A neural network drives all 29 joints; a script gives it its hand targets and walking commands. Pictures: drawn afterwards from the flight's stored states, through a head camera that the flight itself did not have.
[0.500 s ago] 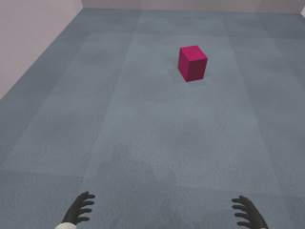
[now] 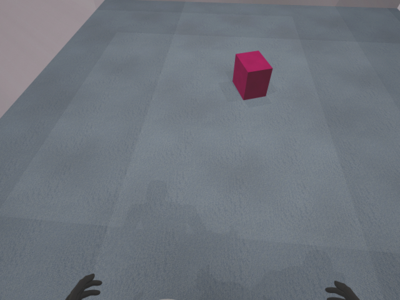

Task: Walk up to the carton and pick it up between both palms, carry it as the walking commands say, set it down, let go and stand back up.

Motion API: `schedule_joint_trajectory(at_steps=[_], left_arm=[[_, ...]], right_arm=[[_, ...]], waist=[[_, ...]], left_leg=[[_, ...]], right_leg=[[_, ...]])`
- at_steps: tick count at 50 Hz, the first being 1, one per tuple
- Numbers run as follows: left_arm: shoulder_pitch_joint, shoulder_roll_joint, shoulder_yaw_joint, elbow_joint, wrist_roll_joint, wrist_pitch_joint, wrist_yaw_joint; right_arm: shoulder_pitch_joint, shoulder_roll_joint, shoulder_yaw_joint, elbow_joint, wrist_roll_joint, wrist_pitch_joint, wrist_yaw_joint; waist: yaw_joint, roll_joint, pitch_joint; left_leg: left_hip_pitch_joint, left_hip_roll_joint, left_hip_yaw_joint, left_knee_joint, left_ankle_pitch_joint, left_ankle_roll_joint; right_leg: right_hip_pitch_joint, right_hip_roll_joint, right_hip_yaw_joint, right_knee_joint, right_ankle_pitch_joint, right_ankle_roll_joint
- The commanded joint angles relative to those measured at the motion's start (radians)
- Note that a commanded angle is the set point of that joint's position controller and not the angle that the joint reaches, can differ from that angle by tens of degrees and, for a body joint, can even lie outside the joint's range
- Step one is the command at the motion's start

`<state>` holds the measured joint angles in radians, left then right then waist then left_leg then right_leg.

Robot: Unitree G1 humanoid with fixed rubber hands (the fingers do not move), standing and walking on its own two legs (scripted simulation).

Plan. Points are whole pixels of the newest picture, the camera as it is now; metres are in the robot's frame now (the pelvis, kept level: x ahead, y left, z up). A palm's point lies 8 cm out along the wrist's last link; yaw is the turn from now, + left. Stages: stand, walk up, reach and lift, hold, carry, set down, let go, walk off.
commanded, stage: stand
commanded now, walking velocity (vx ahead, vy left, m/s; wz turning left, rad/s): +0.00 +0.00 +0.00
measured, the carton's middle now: (251, 75) +1.70 -0.32 -0.62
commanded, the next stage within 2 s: walk up in 0.48 s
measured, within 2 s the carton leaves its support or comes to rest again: neither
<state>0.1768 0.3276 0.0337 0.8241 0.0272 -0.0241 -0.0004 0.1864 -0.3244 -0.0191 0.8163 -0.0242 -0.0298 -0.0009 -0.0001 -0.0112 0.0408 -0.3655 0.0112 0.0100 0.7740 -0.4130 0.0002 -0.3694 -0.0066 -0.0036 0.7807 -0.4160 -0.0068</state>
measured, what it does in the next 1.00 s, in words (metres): steps on the spot: right foot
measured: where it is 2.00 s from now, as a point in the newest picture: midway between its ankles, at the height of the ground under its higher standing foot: (229, 229)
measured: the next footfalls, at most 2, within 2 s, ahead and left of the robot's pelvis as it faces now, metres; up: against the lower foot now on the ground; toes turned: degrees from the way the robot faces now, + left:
right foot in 0.94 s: +0.07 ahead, -0.17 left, +0.00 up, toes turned -12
left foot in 1.34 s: +0.42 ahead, +0.08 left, +0.00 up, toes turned +4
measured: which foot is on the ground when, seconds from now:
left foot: down 0.00-0.94, up 0.96-1.00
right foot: down 0.00-0.70, up 0.72-0.92, down 0.94-1.00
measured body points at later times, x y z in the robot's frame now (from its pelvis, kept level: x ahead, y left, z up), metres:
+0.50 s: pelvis +0.00 +0.00 +0.02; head +0.01 +0.01 +0.47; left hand +0.10 +0.29 -0.11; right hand +0.10 -0.29 -0.10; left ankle +0.00 +0.12 -0.71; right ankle +0.00 -0.12 -0.71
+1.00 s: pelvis +0.06 -0.05 +0.02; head +0.04 -0.06 +0.47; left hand +0.12 +0.21 -0.12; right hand +0.05 -0.31 -0.14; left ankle +0.00 +0.11 -0.67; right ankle +0.03 -0.16 -0.71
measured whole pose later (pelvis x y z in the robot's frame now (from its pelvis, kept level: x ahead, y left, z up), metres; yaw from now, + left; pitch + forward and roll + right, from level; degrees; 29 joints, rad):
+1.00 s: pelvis +0.06 -0.05 +0.02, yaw -6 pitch +0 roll -1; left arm 0.28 0.22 0.03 1.02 0.03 -0.04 -0.04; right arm 0.31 -0.27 -0.05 1.07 -0.03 0.01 0.03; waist 0.03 0.06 -0.04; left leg -0.29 0.11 0.04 0.90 -0.45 -0.03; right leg -0.24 -0.03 -0.10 0.59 -0.34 -0.01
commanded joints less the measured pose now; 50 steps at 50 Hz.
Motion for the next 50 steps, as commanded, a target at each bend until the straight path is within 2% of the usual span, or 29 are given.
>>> schedule_joint_trajectory(at_steps=[1,19,31,33,34,35,36,37,38,39,40,42,43,44,45,46,47,48,49,50], left_arm=[[-0.039,0.203,0.052,-0.057,-0.002,-0.026,0.012],[-0.077,0.192,0.035,0.076,-0.009,-0.024,0.009],[-0.098,0.194,0.025,0.153,-0.015,-0.023,0.005],[-0.101,0.198,0.024,0.165,-0.017,-0.022,0.005],[-0.039,0.124,0.025,0.125,0.007,0.014,-0.034],[-0.11,0.087,0.014,0.105,0.015,0.039,-0.05],[-0.154,0.072,0.019,0.086,0.015,0.041,-0.054],[-0.176,0.072,0.024,0.075,0.01,0.035,-0.058],[-0.175,0.062,0.026,0.076,0.003,0.021,-0.058],[-0.164,0.047,0.025,0.076,0.001,0.013,-0.063],[-0.106,0.033,0.019,0.086,0.002,0.009,-0.068],[0.043,0.024,0.012,0.133,0.007,0.006,-0.07],[0.11,0.02,0.011,0.159,0.01,0.002,-0.067],[0.159,0.025,0.012,0.181,0.011,-0.002,-0.06],[0.21,0.048,0.025,0.203,0.01,-0.009,-0.051],[0.302,0.121,0.056,0.225,0.013,-0.015,-0.038],[0.378,0.192,0.075,0.221,0.01,-0.019,-0.024],[0.31,0.202,0.068,0.206,0.001,-0.024,-0.017],[0.258,0.169,0.058,0.19,-0.002,-0.029,-0.015],[0.212,0.129,0.05,0.18,-0.005,-0.041,-0.011]], right_arm=[[-0.034,-0.208,-0.049,-0.059,0.003,-0.024,-0.012],[-0.085,-0.211,-0.035,0.055,0.007,-0.021,-0.01],[-0.108,-0.212,-0.026,0.131,0.01,-0.02,-0.007],[-0.11,-0.212,-0.026,0.143,0.011,-0.019,-0.006],[0.021,-0.152,-0.056,0.116,-0.016,0.012,0.004],[0.042,-0.204,-0.077,0.14,-0.015,0.025,-0.003],[0.049,-0.216,-0.083,0.135,-0.01,0.025,-0.008],[0.072,-0.206,-0.083,0.141,-0.01,0.017,-0.011],[0.096,-0.183,-0.079,0.158,-0.013,0.006,-0.014],[0.076,-0.168,-0.082,0.159,-0.011,0.0,-0.014],[0.029,-0.156,-0.08,0.155,-0.008,-0.006,-0.014],[-0.077,-0.165,-0.085,0.135,-0.007,-0.009,0.0],[-0.104,-0.167,-0.087,0.132,-0.008,-0.006,0.008],[-0.098,-0.157,-0.084,0.134,-0.007,-0.004,0.014],[-0.051,-0.124,-0.069,0.142,-0.007,0.0,0.02],[-0.057,-0.076,-0.05,0.114,-0.001,-0.003,0.025],[-0.107,-0.033,-0.036,0.082,0.003,-0.006,0.027],[-0.114,-0.018,-0.041,0.075,-0.002,-0.01,0.027],[-0.122,-0.019,-0.051,0.076,-0.003,-0.011,0.034],[-0.105,-0.012,-0.052,0.081,-0.001,-0.017,0.041]], waist=[[-0.002,0.011,-0.109],[0.002,0.003,-0.093],[0.005,0.017,-0.07],[0.004,0.004,-0.071],[-0.029,0.033,-0.128],[-0.061,0.181,-0.017],[-0.066,0.256,0.034],[-0.067,0.192,0.037],[-0.064,0.157,0.022],[-0.051,0.138,0.023],[-0.023,0.161,0.004],[0.054,0.198,-0.009],[0.086,0.191,-0.006],[0.103,0.151,-0.008],[0.124,0.037,-0.017],[0.174,-0.234,-0.026],[0.187,-0.384,0.015],[0.135,-0.307,0.081],[0.098,-0.149,0.114],[0.069,-0.087,0.13]], left_leg=[[0.042,0.079,-0.102,-0.144,0.256,0.086],[0.116,0.093,-0.09,-0.274,0.263,0.066],[0.173,0.105,-0.094,-0.381,0.266,0.049],[0.183,0.108,-0.097,-0.397,0.271,0.045],[0.313,0.203,-0.148,-0.408,-0.281,0.064],[0.353,0.301,-0.288,-0.566,-0.473,0.076],[0.316,0.402,-0.368,-0.652,-0.426,0.103],[0.304,0.417,-0.4,-0.649,-0.332,0.123],[0.284,0.418,-0.398,-0.64,-0.282,0.12],[0.242,0.39,-0.34,-0.632,-0.225,0.096],[0.199,0.354,-0.258,-0.625,-0.176,0.079],[0.045,0.284,-0.115,-0.611,-0.169,0.054],[-0.005,0.254,-0.064,-0.574,-0.197,0.042],[-0.03,0.221,-0.019,-0.5,-0.204,0.03],[-0.096,0.18,0.035,-0.362,-0.216,0.013],[-0.24,0.096,0.128,-0.056,-0.183,-0.023],[-0.398,0.044,0.104,0.243,-0.153,-0.034],[-0.457,0.089,0.022,0.355,-0.079,-0.025],[-0.466,0.115,-0.036,0.378,0.007,-0.02],[-0.444,0.141,-0.052,0.381,0.095,-0.019]], right_leg=[[0.046,-0.082,0.11,-0.156,0.26,-0.072],[0.125,-0.094,0.112,-0.281,0.279,-0.051],[0.176,-0.101,0.108,-0.382,0.282,-0.034],[0.188,-0.104,0.106,-0.395,0.292,-0.031],[-0.08,-0.097,0.114,-0.284,-0.202,-0.052],[-0.266,-0.024,-0.001,-0.109,-0.153,-0.01],[-0.304,-0.042,-0.041,0.091,-0.047,0.019],[-0.311,-0.072,0.008,0.121,-0.009,0.013],[-0.274,-0.083,0.028,0.121,0.0,0.001],[-0.223,-0.099,0.038,0.078,0.007,0.0],[-0.129,-0.096,0.026,0.023,0.009,-0.001],[0.137,-0.056,-0.061,-0.115,0.041,0.003],[0.239,-0.032,-0.108,-0.194,0.109,0.008],[0.308,-0.017,-0.133,-0.252,0.152,0.002],[0.4,-0.037,-0.11,-0.292,0.124,-0.015],[0.46,-0.204,0.165,-0.448,-0.135,-0.078],[0.431,-0.377,0.547,-0.676,-0.46,-0.147],[0.344,-0.42,0.631,-0.749,-0.543,-0.148],[0.305,-0.439,0.602,-0.738,-0.462,-0.151],[0.275,-0.412,0.511,-0.723,-0.343,-0.14]])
